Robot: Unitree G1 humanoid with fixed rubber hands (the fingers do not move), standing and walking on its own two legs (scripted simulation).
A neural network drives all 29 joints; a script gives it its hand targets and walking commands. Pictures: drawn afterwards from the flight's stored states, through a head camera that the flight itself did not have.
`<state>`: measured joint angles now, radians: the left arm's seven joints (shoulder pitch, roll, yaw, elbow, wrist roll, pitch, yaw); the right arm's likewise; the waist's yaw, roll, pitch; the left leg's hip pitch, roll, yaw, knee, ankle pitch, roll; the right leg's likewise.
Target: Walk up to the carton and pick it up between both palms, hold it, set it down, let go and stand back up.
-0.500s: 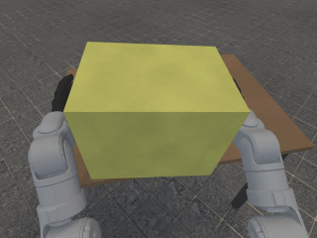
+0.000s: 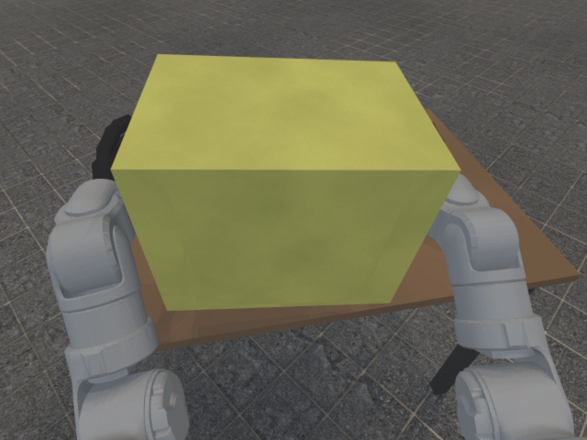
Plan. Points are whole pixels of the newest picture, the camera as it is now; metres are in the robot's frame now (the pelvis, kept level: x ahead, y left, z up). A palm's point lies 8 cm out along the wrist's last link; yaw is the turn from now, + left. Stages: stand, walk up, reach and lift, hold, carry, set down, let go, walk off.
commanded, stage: hold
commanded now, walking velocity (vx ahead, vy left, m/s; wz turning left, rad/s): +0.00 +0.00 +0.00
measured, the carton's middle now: (281, 186) +0.35 +0.00 +0.20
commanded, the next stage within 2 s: none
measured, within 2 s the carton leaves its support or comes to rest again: neither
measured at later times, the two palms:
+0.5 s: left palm (117, 190) +0.34 +0.18 +0.22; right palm (431, 182) +0.35 -0.18 +0.20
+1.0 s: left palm (117, 191) +0.34 +0.18 +0.22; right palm (430, 182) +0.35 -0.18 +0.20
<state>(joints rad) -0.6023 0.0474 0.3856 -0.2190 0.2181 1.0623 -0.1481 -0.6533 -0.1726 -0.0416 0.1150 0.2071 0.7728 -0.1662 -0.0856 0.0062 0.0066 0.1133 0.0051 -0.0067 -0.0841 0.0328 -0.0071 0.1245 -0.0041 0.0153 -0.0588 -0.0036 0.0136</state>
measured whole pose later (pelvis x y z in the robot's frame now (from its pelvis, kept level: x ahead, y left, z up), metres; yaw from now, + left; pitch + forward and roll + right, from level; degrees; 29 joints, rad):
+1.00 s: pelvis +0.00 +0.00 +0.00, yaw +0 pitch -4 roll +0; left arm -0.59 0.04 0.38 -0.24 0.22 1.06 -0.16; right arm -0.64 -0.17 -0.04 0.10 0.20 0.77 -0.17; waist -0.09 0.01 0.02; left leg 0.11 0.00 -0.01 -0.09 0.04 -0.01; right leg 0.13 0.00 0.01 -0.07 0.00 0.01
